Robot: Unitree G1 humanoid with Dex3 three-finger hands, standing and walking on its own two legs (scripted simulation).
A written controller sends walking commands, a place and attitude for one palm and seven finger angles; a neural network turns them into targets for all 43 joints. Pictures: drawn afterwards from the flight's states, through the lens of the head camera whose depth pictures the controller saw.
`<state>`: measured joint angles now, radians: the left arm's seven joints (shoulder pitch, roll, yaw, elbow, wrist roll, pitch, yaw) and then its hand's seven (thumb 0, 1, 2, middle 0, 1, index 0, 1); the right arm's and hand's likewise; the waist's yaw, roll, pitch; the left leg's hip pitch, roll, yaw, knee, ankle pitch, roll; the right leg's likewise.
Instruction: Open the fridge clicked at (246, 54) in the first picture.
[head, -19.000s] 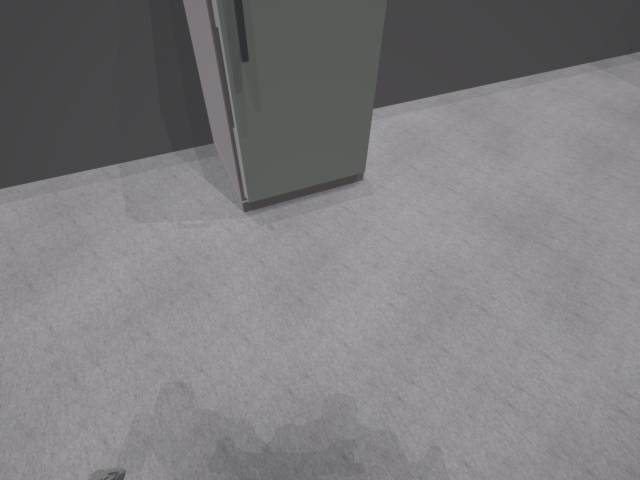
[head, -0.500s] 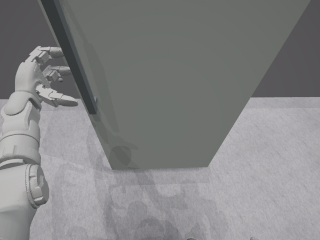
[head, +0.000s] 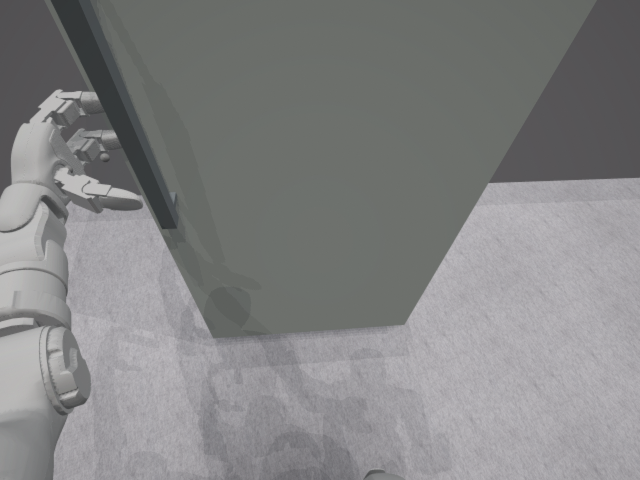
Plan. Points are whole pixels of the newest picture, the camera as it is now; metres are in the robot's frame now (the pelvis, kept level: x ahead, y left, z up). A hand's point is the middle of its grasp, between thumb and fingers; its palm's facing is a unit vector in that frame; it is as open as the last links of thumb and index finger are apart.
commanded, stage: slide the fingers in behind the handle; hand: left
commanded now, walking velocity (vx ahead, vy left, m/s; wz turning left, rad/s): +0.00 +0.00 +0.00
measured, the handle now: (134, 124) +0.51 +0.21 +0.15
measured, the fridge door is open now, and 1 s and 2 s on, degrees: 0 0 0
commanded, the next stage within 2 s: grip the handle and tug to test in 1.52 s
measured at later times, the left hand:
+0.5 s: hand (135, 160) +0.47 +0.20 +0.13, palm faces +0.03 -1.00 +0.00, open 14.0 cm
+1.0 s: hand (146, 162) +0.46 +0.19 +0.14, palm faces +0.03 -1.00 +0.01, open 14.0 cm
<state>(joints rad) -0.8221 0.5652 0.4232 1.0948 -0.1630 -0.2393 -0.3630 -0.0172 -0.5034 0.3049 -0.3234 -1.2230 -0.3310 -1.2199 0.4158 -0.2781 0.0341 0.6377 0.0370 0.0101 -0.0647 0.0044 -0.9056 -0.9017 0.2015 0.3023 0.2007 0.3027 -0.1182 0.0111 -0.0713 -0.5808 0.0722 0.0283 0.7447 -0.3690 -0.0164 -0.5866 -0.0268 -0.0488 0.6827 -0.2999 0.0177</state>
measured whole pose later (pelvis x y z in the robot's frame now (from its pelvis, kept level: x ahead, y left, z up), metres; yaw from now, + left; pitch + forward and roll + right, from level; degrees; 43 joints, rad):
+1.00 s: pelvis +0.01 -0.01 +0.00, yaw +0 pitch +9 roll -1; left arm -0.73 0.41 0.34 0.94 -0.18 -0.22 -0.25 -0.02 -0.50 0.30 -0.30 -1.20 -0.30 -1.20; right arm 0.37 -0.28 0.01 0.63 0.04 0.01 -0.06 0.00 -0.91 -0.90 0.20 0.30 0.20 0.30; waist -0.08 0.02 -0.07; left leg -0.50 0.07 0.03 0.70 -0.36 -0.03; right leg -0.52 -0.03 -0.05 0.67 -0.31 0.01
